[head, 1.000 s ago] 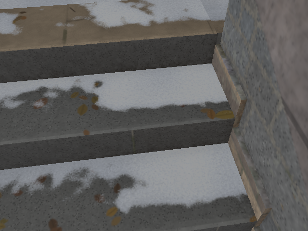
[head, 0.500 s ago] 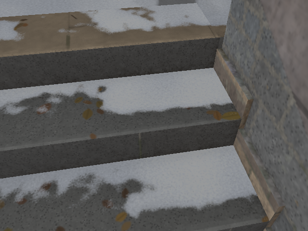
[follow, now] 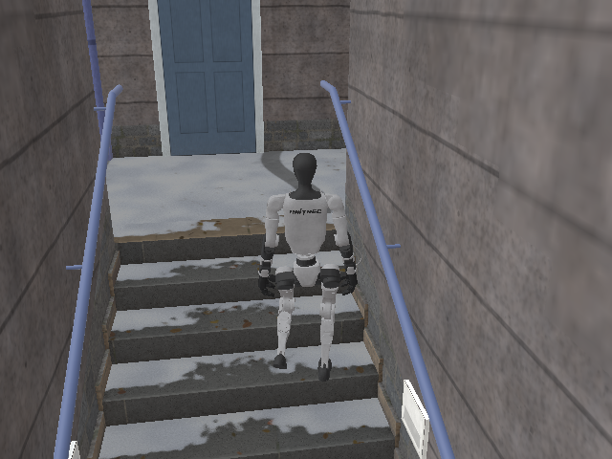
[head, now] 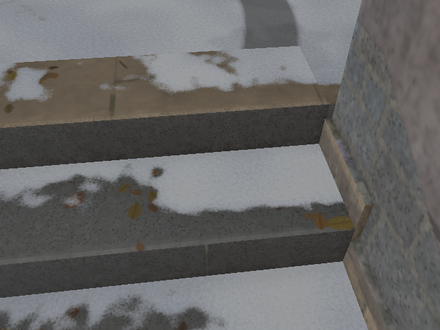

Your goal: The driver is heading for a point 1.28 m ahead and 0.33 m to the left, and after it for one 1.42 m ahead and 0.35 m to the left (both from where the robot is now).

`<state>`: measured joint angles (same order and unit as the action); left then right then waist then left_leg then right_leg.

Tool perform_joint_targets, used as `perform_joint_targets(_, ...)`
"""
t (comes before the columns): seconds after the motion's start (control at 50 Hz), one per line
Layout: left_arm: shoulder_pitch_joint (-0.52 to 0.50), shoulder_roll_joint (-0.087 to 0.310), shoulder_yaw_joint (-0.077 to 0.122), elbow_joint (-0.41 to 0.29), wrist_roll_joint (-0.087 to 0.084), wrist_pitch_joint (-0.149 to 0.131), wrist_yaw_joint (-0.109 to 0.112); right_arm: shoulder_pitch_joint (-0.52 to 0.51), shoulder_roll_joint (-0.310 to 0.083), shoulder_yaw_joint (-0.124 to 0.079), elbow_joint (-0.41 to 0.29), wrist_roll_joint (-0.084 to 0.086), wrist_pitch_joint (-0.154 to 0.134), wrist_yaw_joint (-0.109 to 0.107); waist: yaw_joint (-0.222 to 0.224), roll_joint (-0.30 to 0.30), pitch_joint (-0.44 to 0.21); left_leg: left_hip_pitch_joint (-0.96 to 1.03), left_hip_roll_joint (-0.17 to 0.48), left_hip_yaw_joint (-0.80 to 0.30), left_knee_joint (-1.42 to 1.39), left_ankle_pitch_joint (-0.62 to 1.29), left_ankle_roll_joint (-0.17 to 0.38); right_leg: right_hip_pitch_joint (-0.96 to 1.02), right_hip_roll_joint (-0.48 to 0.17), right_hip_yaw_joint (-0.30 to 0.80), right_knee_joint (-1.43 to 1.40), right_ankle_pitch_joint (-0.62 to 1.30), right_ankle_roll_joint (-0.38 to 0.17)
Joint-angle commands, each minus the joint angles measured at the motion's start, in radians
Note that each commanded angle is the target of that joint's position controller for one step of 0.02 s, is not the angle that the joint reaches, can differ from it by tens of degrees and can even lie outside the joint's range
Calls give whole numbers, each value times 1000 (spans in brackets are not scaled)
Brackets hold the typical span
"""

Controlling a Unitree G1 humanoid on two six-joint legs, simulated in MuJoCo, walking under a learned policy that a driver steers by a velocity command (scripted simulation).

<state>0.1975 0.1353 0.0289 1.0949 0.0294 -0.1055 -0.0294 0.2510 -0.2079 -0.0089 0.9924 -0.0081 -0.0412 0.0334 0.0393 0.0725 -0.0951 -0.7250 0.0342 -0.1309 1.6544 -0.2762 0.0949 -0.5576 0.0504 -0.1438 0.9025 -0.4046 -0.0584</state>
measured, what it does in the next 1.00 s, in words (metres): climbs: left foot, then right foot 0.15 m higher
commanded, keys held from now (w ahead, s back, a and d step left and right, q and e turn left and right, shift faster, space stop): w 0.26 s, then no key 0.74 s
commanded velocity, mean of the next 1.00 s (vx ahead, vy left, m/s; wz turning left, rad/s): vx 0.19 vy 0.00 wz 0.00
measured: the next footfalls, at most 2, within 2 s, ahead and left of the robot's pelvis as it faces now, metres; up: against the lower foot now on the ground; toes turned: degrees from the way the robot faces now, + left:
left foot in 0.24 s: +0.10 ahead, +0.13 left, +0.00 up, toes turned +5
right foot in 0.76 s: +0.40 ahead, -0.06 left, +0.15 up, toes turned -5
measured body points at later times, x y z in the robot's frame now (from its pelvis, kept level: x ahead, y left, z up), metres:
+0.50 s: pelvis +0.13 +0.07 +0.05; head +0.13 +0.08 +0.50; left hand +0.24 +0.25 -0.10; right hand +0.00 -0.12 -0.10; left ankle +0.06 +0.13 -0.68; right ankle +0.16 -0.06 -0.41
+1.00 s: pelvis +0.26 +0.04 +0.13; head +0.28 +0.05 +0.58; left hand +0.41 +0.25 +0.00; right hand +0.26 -0.19 -0.02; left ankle +0.14 +0.17 -0.48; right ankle +0.36 -0.05 -0.53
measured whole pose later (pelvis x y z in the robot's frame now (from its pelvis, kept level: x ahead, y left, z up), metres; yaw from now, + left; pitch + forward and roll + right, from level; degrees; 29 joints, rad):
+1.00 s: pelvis +0.26 +0.04 +0.13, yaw +1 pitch +5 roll -4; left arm 0.01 0.14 0.00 1.00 0.04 -0.09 -0.03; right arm 0.36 -0.18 -0.02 1.05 0.02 -0.06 0.05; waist 0.04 0.05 -0.06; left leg -0.50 0.00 -0.11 1.36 -0.29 0.00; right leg -0.75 -0.01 -0.18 1.05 -0.38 -0.08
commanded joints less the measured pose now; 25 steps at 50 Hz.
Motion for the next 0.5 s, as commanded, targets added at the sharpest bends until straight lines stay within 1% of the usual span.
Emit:
perform_joint_targets(0.02, -234, -25, -15, -100, -11, -46, -18, 58, 43, 11, -73, 11, 18, -3, -158, -16, 64, 105, 99, 60, -359, -127, -55, -129, -170, 199, -564, 57, -74)
perform_joint_targets(0.04, -286, 48, 2, -140, -21, -51, -21, 42, 20, 4, -63, 27, 13, 18, -151, -46, 74, 273, 73, 134, -567, -167, -108, -238, -99, 96, -593, 82, -48)
perform_joint_targets(0.06, -260, 80, 4, -138, -17, -57, -28, 43, -14, -9, -22, 29, -4, 48, -146, -125, 89, 418, 68, 181, -550, -41, -160, -316, -75, 54, -598, 156, -13)
perform_joint_targets(0.08, -219, 100, 5, -112, 8, -46, -30, 98, -13, -11, 14, 21, -17, 58, -133, -139, 73, 498, 43, 200, -526, 87, -170, -324, -81, 40, -578, 142, -32)
perform_joint_targets(0.1, -30, 248, 69, -87, 31, -24, 78, 90, 12, -12, -59, -2, 15, -39, -99, -159, 116, 333, 66, 176, -728, 66, -75, -136, -272, 244, -628, 75, -103)
perform_joint_targets(0.12, 30, 216, 69, -64, 15, -8, 107, 21, 9, -11, -58, -29, 17, -66, -49, -81, 133, 302, 65, 167, -735, 48, -43, -88, -315, 356, -650, -32, -121)
perform_joint_targets(0.14, 28, 227, 79, -81, 6, 12, 112, 13, 23, -15, -70, -34, 15, -67, -49, -111, 114, 286, 48, 184, -759, -15, -16, -43, -337, 409, -640, -140, -132)
perform_joint_targets(0.16, -37, 136, 47, -89, 45, 5, 1, -25, -75, -27, -82, -23, 8, -49, -12, -178, 87, 241, 45, 120, -687, -19, -64, 91, -371, 390, -686, -118, -195)
perform_joint_targets(0.18, -34, 104, 43, -85, 42, 4, -17, -42, -70, -36, -102, -32, 0, -43, -28, -200, 79, 268, 53, 114, -777, -22, -48, 128, -382, 394, -671, -93, -198)
perform_joint_targets(0.2, -64, 113, 48, -93, 18, -12, -24, -2, -42, -42, -87, -14, -21, -38, -53, -181, 61, 383, 33, 150, -879, 6, -23, 140, -339, 339, -630, -59, -202)
perform_joint_targets(0.22, -70, 153, 57, -97, 1, -4, -31, 17, -46, -55, -59, 6, -40, -30, -48, -118, 73, 447, -29, 234, -1015, -43, -21, 144, -290, 279, -578, -132, -205)
perform_joint_targets(0.24, -41, 153, 57, -71, 15, 18, -39, 51, -30, -57, -24, 10, -60, -34, -51, -96, 74, 565, -48, 231, -1117, 34, -4, 124, -256, 236, -476, -48, -211)
perform_joint_targets(0.26, 10, 107, 46, -54, 31, 32, -50, 127, -24, -64, -1, -6, -71, -38, -71, -60, 26, 709, -18, 180, -1175, 90, 33, 87, -207, 159, -263, 172, -183)
perform_joint_targets(0.28, 60, 5, 11, -69, 40, 33, -73, 271, -110, -81, 53, -14, -68, -49, -79, 156, -104, 953, 179, -117, -1214, 443, 210, -121, -82, 60, 96, 102, -77)
perform_joint_targets(0.3, -71, 13, 12, -106, 18, 21, -76, 417, -128, -93, 102, -25, -71, -43, -182, 181, 13, 1054, 291, -456, -1324, 372, 297, -535, 23, 198, 351, -41, -57)
perform_joint_targets(0.32, -85, 2, 6, -98, -6, 20, -55, 419, -105, -82, 155, -68, -64, -31, -176, 66, 75, 1023, 308, -443, -1293, 452, 289, -701, 51, 383, 687, 56, -91)
perform_joint_targets(0.34, -35, 27, 11, -76, -28, 21, -48, 346, -88, -76, 162, -99, -48, -14, -115, -10, 75, 924, 290, -325, -1258, 614, 235, -754, 44, 419, 900, 152, -114)
perform_joint_targets(0.36, 27, 66, 18, -70, -42, 26, -50, 250, -44, -63, 135, -99, -38, -5, -70, -47, 24, 840, 291, -212, -1255, 735, 189, -737, 13, 417, 996, 194, -142)
perform_joint_targets(0.38, 43, 38, 5, -81, -34, 36, -54, 174, 3, -48, 127, -82, -28, -2, -27, -100, 25, 754, 281, -142, -1255, 769, 160, -726, -7, 397, 1065, 213, -151)
perform_joint_targets(0.4, 47, 6, -12, -96, -20, 48, -60, 142, 78, -17, 127, -81, -20, -3, 10, -113, -3, 675, 248, -71, -1266, 705, 156, -712, -35, 358, 1115, 227, -152)
perform_joint_targets(0.42, 27, -5, -20, -113, -17, 58, -62, 138, 109, 1, 130, -86, -16, -2, 26, -111, 11, 607, 205, -8, -1287, 608, 145, -704, -50, 315, 1110, 244, -156)
perform_joint_targets(0.44, -12, -27, -33, -131, -19, 62, -62, 145, 107, 4, 127, -89, -21, -7, 21, -61, 13, 554, 175, 29, -1302, 610, 148, -707, -54, 259, 1161, 241, -163)
perform_joint_targets(0.46, -42, -40, -43, -141, -23, 61, -64, 157, 73, -1, 122, -101, -20, -11, 4, -51, 30, 535, 164, 38, -1327, 622, 164, -738, -54, 207, 1238, 206, -148)
perform_joint_targets(0.48, -95, -40, -55, -173, -30, 62, -60, 168, 60, 2, 119, -113, -22, -18, -6, -88, 38, 517, 160, 47, -1343, 620, 161, -750, -60, 194, 1215, 205, -146)
perform_joint_targets(0.5, -132, -29, -59, -190, -31, 61, -54, 189, 49, 5, 119, -116, -29, -22, -18, -100, 36, 525, 154, 59, -1346, 625, 153, -750, -80, 188, 1152, 236, -137)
